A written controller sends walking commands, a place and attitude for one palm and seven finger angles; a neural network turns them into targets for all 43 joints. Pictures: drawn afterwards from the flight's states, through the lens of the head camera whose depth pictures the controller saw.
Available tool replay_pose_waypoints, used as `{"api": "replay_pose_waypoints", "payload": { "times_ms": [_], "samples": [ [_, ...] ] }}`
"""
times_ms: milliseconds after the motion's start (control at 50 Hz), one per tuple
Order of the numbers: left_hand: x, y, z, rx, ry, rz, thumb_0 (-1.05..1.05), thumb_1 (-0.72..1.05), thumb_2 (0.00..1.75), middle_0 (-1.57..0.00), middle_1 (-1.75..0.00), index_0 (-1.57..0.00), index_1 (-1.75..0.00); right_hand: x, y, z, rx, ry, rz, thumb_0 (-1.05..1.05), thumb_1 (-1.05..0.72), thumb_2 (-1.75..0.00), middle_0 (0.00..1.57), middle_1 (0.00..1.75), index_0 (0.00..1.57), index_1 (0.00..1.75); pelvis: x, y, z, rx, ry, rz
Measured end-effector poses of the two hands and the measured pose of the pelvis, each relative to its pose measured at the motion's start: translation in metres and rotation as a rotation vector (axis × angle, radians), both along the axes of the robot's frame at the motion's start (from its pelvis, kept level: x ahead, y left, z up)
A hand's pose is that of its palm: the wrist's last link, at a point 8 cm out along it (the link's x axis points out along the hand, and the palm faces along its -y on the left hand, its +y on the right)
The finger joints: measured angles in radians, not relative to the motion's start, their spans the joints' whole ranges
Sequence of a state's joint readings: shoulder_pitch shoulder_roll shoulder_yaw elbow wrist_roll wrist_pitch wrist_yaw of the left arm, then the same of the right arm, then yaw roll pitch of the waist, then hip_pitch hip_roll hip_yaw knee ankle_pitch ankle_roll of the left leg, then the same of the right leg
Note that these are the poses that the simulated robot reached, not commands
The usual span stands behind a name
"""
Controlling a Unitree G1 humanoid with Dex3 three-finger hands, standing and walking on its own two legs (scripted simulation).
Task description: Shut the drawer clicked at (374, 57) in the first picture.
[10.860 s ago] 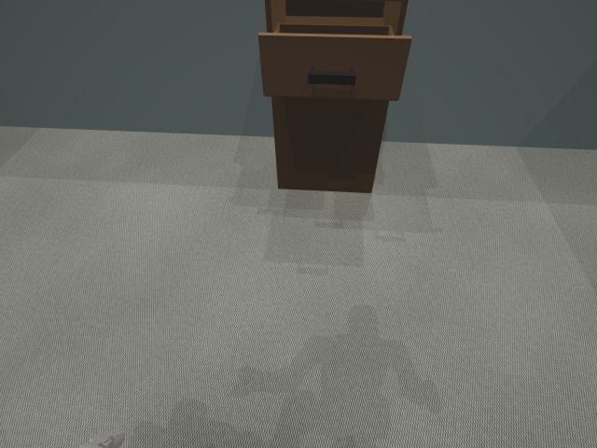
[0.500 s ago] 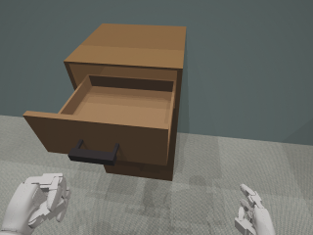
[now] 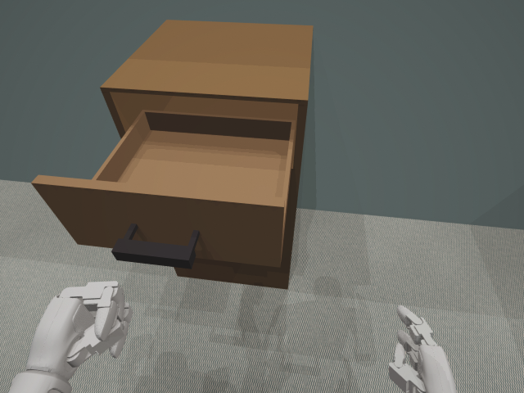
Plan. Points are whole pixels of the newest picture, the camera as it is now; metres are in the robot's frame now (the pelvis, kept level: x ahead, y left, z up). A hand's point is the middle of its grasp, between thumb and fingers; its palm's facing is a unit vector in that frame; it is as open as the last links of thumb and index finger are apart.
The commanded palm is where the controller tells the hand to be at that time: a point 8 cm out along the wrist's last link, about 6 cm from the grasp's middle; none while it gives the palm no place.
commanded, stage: bring the fist close to the handle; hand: left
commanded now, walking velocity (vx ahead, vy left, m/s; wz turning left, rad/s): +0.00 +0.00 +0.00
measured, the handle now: (159, 242) +0.35 +0.22 +0.02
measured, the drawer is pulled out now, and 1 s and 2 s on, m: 0.30 0.30 0.24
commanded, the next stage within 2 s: push the drawer shut in 1.08 s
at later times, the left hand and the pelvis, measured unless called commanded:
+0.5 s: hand (148, 310) +0.22 +0.19 +0.04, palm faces -0.05 -1.00 -0.05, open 3.3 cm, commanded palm +0.21 +0.25 +0.04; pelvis +0.00 +0.01 -0.02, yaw -1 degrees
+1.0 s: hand (157, 300) +0.25 +0.19 +0.02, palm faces -0.04 -1.00 -0.06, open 3.3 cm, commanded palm +0.22 +0.24 +0.02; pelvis +0.00 +0.00 -0.03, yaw -1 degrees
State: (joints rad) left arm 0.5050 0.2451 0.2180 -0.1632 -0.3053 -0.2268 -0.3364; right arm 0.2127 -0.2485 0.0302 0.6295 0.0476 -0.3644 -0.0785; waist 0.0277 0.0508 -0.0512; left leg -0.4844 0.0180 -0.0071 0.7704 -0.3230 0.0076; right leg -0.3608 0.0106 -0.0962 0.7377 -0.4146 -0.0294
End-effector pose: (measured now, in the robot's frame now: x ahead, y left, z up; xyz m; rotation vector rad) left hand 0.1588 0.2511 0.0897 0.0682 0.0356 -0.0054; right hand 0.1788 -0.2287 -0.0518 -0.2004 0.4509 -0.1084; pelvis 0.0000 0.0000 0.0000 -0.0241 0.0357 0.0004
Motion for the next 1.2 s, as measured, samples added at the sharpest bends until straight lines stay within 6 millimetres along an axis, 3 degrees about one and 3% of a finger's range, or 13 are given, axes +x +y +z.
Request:
{"api": "replay_pose_waypoints", "payload": {
  "times_ms": [300,720,1200],
  "samples": [
    [0.028,-0.004,-0.028,-0.015,0.018,-0.03,0.02,0.9,0.9,-1.4,-1.6,-1.4,-1.6,-0.018,0.0,-0.022,-0.011,0.114,-0.04,0.01,-0.91,-0.9,0.2,0.3,0.2,0.3,0.001,0.01,-0.011,-0.001,0.063,-0.009],
    [0.067,-0.007,-0.068,-0.018,0.01,-0.039,0.02,0.9,0.9,-1.4,-1.6,-1.4,-1.6,-0.026,-0.002,-0.055,-0.019,0.223,-0.049,0.01,-0.91,-0.9,0.2,0.3,0.2,0.3,-0.002,0.009,-0.034,-0.008,0.157,-0.015],
    [0.071,-0.016,-0.067,-0.009,0.013,-0.044,0.02,0.9,0.9,-1.4,-1.6,-1.4,-1.6,-0.021,-0.015,-0.06,-0.014,0.243,-0.073,0.01,-0.91,-0.9,0.2,0.3,0.2,0.3,0.004,0.001,-0.036,-0.003,0.172,-0.016]
  ]
}}
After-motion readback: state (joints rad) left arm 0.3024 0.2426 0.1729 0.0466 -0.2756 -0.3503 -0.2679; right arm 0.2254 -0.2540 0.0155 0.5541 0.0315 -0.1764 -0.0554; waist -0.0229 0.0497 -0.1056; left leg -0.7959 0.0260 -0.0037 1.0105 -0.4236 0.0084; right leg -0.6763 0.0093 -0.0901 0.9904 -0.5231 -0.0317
